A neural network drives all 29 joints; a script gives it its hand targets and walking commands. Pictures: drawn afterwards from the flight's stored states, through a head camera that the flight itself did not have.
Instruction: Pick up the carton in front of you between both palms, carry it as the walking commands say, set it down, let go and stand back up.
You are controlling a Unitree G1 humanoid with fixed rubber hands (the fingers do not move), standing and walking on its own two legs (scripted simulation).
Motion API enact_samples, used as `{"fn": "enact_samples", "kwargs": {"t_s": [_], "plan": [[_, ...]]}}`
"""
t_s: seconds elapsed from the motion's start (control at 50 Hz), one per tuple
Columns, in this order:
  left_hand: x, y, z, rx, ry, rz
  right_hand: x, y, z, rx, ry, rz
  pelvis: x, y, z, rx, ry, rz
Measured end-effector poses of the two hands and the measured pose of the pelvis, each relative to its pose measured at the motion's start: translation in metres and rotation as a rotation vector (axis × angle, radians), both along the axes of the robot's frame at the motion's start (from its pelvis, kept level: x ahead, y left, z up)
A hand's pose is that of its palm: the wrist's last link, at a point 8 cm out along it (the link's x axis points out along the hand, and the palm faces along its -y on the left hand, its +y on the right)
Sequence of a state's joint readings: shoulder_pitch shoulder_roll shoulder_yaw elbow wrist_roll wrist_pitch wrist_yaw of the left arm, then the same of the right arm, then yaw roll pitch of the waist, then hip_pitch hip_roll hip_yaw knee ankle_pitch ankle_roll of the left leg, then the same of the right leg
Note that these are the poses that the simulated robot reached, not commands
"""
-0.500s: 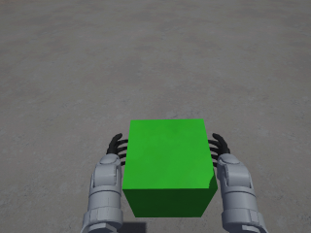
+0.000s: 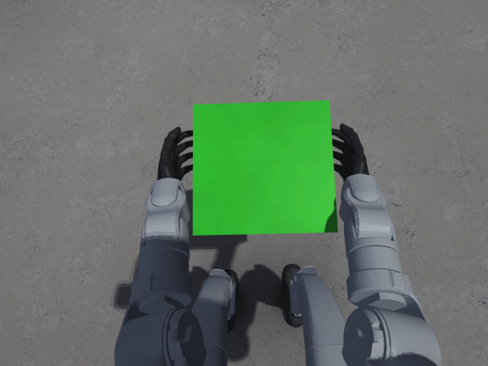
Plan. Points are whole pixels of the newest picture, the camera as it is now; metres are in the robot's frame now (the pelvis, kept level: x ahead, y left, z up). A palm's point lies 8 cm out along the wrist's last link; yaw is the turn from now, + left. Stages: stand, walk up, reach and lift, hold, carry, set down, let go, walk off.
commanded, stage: set down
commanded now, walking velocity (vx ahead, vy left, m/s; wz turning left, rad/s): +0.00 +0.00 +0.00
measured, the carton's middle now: (260, 179) +0.41 +0.00 -0.16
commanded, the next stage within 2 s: none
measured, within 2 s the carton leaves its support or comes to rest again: rests again in 1.70 s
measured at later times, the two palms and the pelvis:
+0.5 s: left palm (194, 170) +0.45 +0.14 -0.21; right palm (334, 166) +0.45 -0.15 -0.22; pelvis +0.00 +0.00 -0.13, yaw +0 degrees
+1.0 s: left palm (211, 174) +0.48 +0.13 -0.38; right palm (322, 170) +0.49 -0.16 -0.38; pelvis -0.04 +0.00 -0.25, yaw +2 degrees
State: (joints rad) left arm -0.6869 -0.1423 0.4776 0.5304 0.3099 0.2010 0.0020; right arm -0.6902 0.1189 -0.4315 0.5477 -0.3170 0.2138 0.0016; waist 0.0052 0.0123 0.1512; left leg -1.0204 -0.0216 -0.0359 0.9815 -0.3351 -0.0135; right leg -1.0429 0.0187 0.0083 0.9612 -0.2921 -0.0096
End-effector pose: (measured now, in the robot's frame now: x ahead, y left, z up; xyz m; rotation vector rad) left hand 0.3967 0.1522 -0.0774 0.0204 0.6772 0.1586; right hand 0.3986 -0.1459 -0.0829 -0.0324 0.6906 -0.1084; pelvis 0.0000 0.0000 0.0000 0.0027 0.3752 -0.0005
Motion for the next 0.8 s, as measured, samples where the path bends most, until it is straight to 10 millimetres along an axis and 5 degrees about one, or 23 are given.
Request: {"fn": "enact_samples", "kwargs": {"t_s": [0.34, 0.8], "plan": [[0.041, -0.004, -0.079, -0.044, -0.006, 0.035, 0.041, -0.004, -0.081, 0.037, -0.002, -0.023, 0.009, 0.005, -0.086, 0.005, 0.322, -0.001], [0.067, -0.015, -0.235, -0.034, 0.0, 0.038, 0.072, -0.015, -0.235, 0.024, 0.004, 0.0, -0.029, 0.0, -0.212, 0.019, 0.435, 0.007]]}}
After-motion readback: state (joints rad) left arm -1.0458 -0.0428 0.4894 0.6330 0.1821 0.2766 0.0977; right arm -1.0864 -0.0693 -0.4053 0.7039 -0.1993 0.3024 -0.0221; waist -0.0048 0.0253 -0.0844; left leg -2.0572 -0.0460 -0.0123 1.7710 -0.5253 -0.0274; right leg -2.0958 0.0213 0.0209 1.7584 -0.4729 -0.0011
